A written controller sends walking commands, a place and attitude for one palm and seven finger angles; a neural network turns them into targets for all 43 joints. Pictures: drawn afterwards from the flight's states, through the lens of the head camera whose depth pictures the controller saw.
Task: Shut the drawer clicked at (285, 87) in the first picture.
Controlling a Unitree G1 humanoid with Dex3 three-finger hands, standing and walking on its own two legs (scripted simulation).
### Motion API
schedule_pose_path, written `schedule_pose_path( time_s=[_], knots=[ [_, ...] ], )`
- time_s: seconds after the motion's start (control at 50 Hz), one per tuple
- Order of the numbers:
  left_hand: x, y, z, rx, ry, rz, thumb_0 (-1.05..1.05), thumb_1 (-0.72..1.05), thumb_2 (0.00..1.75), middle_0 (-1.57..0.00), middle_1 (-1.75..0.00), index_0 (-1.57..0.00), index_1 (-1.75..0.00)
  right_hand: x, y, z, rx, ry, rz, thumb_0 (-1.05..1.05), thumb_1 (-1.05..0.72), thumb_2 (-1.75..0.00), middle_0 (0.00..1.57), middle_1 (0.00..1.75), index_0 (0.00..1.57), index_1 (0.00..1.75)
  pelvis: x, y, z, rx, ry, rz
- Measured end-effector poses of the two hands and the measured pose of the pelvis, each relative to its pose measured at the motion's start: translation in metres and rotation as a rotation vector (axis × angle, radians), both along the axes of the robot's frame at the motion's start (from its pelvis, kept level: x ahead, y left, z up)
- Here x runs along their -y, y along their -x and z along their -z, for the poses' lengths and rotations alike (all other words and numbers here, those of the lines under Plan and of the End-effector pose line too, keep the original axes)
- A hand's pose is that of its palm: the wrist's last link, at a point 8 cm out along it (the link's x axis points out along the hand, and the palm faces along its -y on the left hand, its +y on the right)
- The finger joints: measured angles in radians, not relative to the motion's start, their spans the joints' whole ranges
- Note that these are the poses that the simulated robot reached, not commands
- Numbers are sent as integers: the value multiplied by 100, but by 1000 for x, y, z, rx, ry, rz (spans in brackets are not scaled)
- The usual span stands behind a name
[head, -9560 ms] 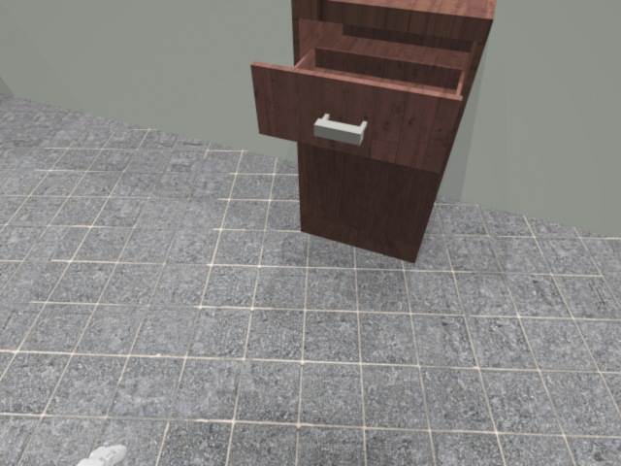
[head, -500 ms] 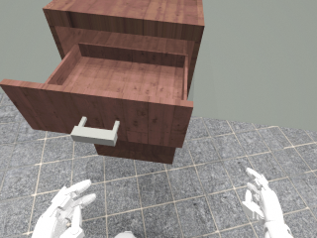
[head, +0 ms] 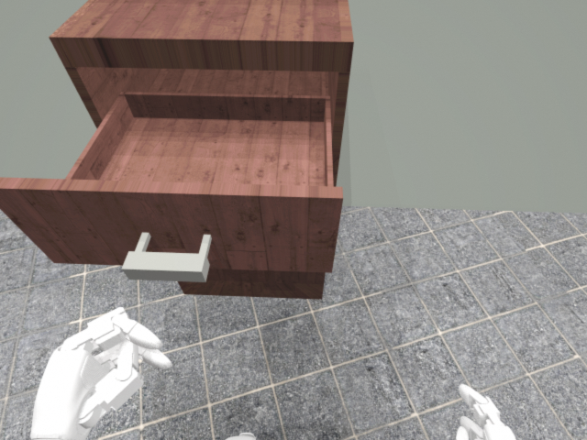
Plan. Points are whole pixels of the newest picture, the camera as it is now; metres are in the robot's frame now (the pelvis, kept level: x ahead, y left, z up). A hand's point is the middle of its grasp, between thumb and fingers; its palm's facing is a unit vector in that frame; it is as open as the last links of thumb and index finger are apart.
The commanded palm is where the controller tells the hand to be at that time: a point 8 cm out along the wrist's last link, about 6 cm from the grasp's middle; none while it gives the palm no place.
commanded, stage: raise the hand and make a fist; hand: left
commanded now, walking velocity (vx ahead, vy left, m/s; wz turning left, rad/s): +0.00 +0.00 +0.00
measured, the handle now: (171, 253) +0.35 +0.19 +0.06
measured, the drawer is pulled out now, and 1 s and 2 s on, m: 0.30 0.30 0.30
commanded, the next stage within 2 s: bring the fist close to the handle in 0.98 s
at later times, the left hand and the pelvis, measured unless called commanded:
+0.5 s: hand (146, 370) +0.17 +0.15 +0.14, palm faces -0.02 -1.00 -0.05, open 3.2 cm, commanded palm +0.13 +0.19 +0.16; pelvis +0.01 +0.03 +0.01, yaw +1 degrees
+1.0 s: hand (141, 366) +0.17 +0.14 +0.16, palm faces +0.06 -0.99 -0.10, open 3.3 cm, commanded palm +0.13 +0.19 +0.16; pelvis +0.01 -0.01 +0.02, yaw +1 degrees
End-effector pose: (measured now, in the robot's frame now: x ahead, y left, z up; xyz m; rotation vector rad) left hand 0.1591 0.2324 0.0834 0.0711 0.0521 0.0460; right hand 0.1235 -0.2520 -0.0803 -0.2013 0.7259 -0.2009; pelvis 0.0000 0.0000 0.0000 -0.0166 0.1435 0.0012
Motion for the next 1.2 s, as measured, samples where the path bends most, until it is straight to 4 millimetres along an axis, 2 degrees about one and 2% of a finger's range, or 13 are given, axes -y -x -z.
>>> schedule_pose_path(
  time_s=[0.12, 0.28, 0.38, 0.46, 0.58, 0.66, 0.76, 0.84, 0.9, 1.02, 1.12, 1.2],
  knots=[
    [16, 1, -5, 5, 57, 93, 2, 91, 90, -107, -124, -107, -124, -11, -35, -23, 136, 29, -37, 2, -91, -90, 20, 30, 20, 30, -13, -4, -2, 5, 8, -2],
    [16, 0, -42, 127, 50, 33, 2, 90, 90, -123, -141, -123, -141, -61, -85, -49, 296, -54, -151, 1, -91, -90, 20, 30, 20, 30, -24, -10, -5, 39, 14, -10],
    [32, 4, -50, 98, 60, 81, 2, 91, 90, -132, -151, -132, -151, -88, -96, -55, 320, -109, -214, 1, -91, -90, 20, 30, 21, 30, -28, -10, -7, 62, 13, -13],
    [35, 6, -54, 69, 38, 90, 2, 90, 90, -136, -156, -136, -155, -97, -93, -54, 297, -131, -231, 1, -90, -90, 20, 30, 21, 30, -27, -9, -9, 75, 9, -11],
    [29, 5, -73, 116, 5, 43, 2, 90, 90, -139, -159, -139, -158, -88, -78, -47, 249, -133, -226, 1, -90, -90, 21, 30, 21, 30, -22, -9, -12, 90, 9, -13],
    [38, 4, -85, 153, 15, 63, 2, 90, 90, -140, -159, -140, -159, -73, -68, -42, 227, -123, -199, 1, -90, -90, 21, 30, 21, 30, -18, -11, -14, 97, 6, -13],
    [49, 4, -74, 72, 15, 92, 2, 90, 90, -140, -160, -140, -159, -49, -60, -40, 205, -100, -143, 2, -90, -90, 20, 30, 21, 30, -10, -11, -16, 105, -4, -6],
    [44, 8, -66, 19, -12, 55, 2, 90, 90, -140, -160, -140, -159, -33, -58, -42, 209, -83, -117, 2, -91, -90, 20, 30, 21, 30, -1, -12, -18, 106, -10, -4],
    [38, 13, -71, 53, -32, 12, 2, 90, 90, -140, -160, -140, -159, -25, -60, -44, 224, -73, -117, 2, -91, -90, 20, 30, 20, 30, 6, -13, -18, 106, -9, -8],
    [39, 12, -80, 135, -30, 7, 2, 90, 90, -140, -160, -140, -160, -16, -69, -45, 260, -70, -136, 2, -91, -90, 20, 30, 20, 30, 14, -13, -18, 111, -5, -22],
    [43, 5, -72, 80, -29, 51, 2, 90, 90, -140, -160, -140, -160, -14, -75, -48, 286, -79, -128, 2, -91, -90, 20, 30, 20, 30, 19, -16, -21, 111, -11, -18],
    [38, 1, -64, 50, -15, 37, 2, 90, 90, -140, -160, -140, -160, -15, -80, -51, 294, -78, -129, 2, -91, -90, 20, 30, 20, 30, 20, -17, -22, 109, -14, -18]
  ],
)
